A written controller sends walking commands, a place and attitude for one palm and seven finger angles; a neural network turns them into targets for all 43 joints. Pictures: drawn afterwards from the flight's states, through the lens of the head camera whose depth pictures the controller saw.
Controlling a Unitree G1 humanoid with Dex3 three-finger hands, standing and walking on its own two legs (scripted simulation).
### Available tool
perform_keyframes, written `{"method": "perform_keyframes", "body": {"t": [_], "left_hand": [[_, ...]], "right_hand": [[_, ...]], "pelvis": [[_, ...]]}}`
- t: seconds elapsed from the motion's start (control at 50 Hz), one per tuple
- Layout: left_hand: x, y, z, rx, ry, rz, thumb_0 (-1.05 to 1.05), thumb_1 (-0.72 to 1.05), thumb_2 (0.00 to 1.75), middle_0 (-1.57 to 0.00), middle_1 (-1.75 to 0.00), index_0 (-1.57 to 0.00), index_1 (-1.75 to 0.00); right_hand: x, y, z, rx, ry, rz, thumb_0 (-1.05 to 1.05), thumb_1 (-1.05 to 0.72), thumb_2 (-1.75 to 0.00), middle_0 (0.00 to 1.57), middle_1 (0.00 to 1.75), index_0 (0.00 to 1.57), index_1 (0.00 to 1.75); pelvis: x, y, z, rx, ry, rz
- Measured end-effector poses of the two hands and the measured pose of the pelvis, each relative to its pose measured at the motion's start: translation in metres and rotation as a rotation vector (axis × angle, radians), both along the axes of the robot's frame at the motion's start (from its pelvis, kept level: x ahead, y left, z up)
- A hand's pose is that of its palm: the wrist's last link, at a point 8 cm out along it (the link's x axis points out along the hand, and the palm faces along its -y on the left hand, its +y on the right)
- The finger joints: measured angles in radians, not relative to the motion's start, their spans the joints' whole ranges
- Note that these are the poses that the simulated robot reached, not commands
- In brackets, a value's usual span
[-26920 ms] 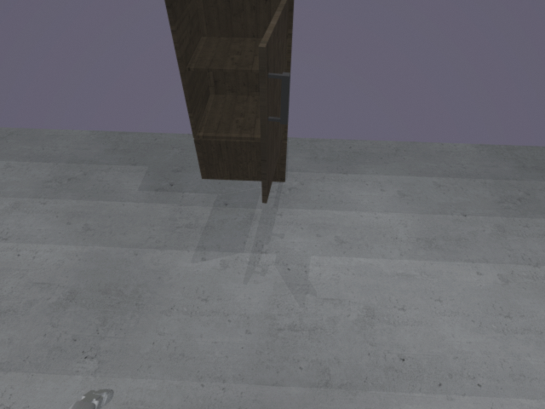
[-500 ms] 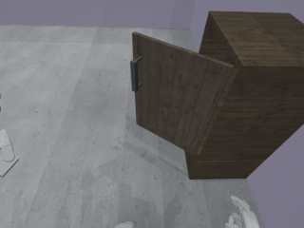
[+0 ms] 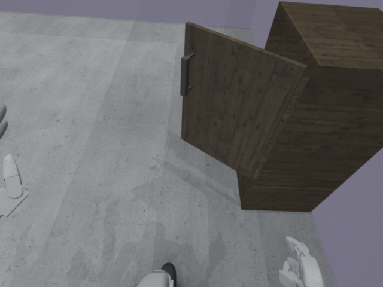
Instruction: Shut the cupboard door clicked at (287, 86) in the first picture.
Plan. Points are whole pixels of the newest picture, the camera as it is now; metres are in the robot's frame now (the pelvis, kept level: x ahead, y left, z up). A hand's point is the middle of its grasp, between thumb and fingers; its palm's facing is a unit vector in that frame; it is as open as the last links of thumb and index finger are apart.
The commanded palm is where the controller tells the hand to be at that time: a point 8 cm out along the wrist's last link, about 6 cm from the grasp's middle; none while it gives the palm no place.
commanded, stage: stop stepping back and stand still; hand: left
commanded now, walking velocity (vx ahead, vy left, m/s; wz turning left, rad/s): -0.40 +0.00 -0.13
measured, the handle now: (188, 75) +0.82 +0.10 -0.03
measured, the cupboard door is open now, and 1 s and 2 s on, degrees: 55 55 55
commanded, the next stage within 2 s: let the arm hang, fingers relaxed in 1.12 s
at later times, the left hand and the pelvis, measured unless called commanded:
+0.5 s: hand (28, 195) +0.19 +0.25 +0.19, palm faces +0.16 -0.92 -0.35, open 7.5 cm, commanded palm +0.12 +0.31 +0.19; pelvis -0.07 +0.04 +0.03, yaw -11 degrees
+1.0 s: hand (28, 217) +0.17 +0.25 +0.17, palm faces +0.33 -0.88 -0.35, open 7.4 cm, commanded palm +0.11 +0.30 +0.19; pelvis -0.08 +0.02 +0.01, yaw -10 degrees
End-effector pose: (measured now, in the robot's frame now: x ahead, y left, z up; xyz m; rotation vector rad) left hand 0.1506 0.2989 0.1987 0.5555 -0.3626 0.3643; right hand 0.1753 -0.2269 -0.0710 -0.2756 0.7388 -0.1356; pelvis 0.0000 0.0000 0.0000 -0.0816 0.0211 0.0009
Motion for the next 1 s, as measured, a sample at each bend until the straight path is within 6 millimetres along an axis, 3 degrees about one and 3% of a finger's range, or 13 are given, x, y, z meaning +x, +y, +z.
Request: {"method": "perform_keyframes", "body": {"t": [0.12,0.18,0.24,0.28,0.36,0.44,0.56,0.66,0.76,0.84,0.92,1.0], "left_hand": [[-0.010,0.005,0.010,-0.010,-0.100,-0.057,0.01,0.89,0.90,-0.21,-0.30,-0.21,-0.30],[-0.021,0.013,0.012,-0.012,-0.093,-0.057,0.01,0.89,0.90,-0.21,-0.30,-0.21,-0.30],[-0.028,0.022,0.009,-0.026,-0.073,-0.064,0.01,0.89,0.90,-0.21,-0.30,-0.21,-0.30],[-0.022,0.031,0.004,-0.046,-0.085,-0.077,0.01,0.89,0.90,-0.21,-0.30,-0.21,-0.30],[0.011,0.043,-0.009,-0.163,-0.091,-0.071,0.01,0.89,0.90,-0.21,-0.30,-0.21,-0.30],[0.023,0.026,-0.010,-0.195,0.004,-0.142,0.01,0.89,0.90,-0.20,-0.30,-0.20,-0.30],[-0.010,-0.014,0.012,-0.024,0.138,-0.366,0.02,0.89,0.90,-0.21,-0.30,-0.20,-0.30],[-0.022,-0.007,0.019,0.118,0.157,-0.288,0.01,0.89,0.90,-0.22,-0.30,-0.21,-0.30],[-0.028,0.011,0.012,0.043,0.150,-0.105,0.01,0.89,0.90,-0.22,-0.30,-0.21,-0.30],[-0.036,0.009,-0.008,-0.080,0.108,-0.035,0.01,0.89,0.90,-0.21,-0.30,-0.21,-0.30],[-0.032,-0.001,-0.026,-0.169,0.081,-0.039,0.01,0.89,0.90,-0.21,-0.30,-0.20,-0.30],[-0.022,-0.010,-0.017,-0.141,0.073,-0.080,0.02,0.89,0.90,-0.21,-0.30,-0.20,-0.30]], "right_hand": [[-0.021,0.009,0.019,0.007,-0.091,-0.027,0.01,-0.91,-0.90,0.20,0.30,0.21,0.30],[-0.041,0.009,0.025,0.003,-0.104,-0.049,0.01,-0.90,-0.90,0.20,0.30,0.21,0.30],[-0.068,0.005,0.027,-0.027,-0.075,-0.101,0.01,-0.90,-0.90,0.21,0.30,0.21,0.30],[-0.086,0.003,0.022,-0.061,-0.069,-0.143,0.01,-0.90,-0.90,0.21,0.30,0.21,0.30],[-0.132,0.013,0.017,-0.065,0.013,-0.200,0.01,-0.91,-0.90,0.20,0.30,0.20,0.30],[-0.177,0.029,0.029,-0.007,0.077,-0.241,0.01,-0.91,-0.90,0.20,0.30,0.20,0.30],[-0.215,0.032,0.034,0.017,0.117,-0.308,0.01,-0.90,-0.90,0.20,0.30,0.21,0.30],[-0.215,0.017,0.010,0.023,0.119,-0.306,0.01,-0.90,-0.90,0.20,0.30,0.21,0.30],[-0.207,0.001,-0.010,0.057,0.103,-0.295,0.01,-0.90,-0.90,0.20,0.30,0.20,0.30],[-0.196,-0.009,-0.013,0.049,0.090,-0.275,0.01,-0.91,-0.90,0.20,0.30,0.20,0.30],[-0.174,-0.014,-0.011,0.000,0.079,-0.220,0.01,-0.91,-0.90,0.20,0.30,0.20,0.30],[-0.151,-0.010,0.002,0.002,0.017,-0.199,0.02,-0.91,-0.90,0.20,0.30,0.20,0.30]], "pelvis": [[-0.024,0.004,0.001,0.001,-0.036,0.003],[-0.036,0.011,0.003,0.010,-0.035,-0.011],[-0.034,0.025,0.005,0.034,-0.028,-0.108],[-0.034,0.037,-0.001,0.011,-0.016,-0.153],[-0.057,0.046,0.004,0.022,-0.037,-0.128],[-0.072,0.046,0.023,0.008,-0.028,-0.151],[-0.075,0.043,0.033,0.000,0.005,-0.219],[-0.084,0.035,0.020,0.076,0.009,-0.217],[-0.089,0.032,0.013,0.066,-0.021,-0.211],[-0.079,0.025,0.009,0.071,-0.031,-0.191],[-0.075,0.024,0.004,0.074,-0.044,-0.159],[-0.080,0.025,0.007,0.094,-0.057,-0.177]]}}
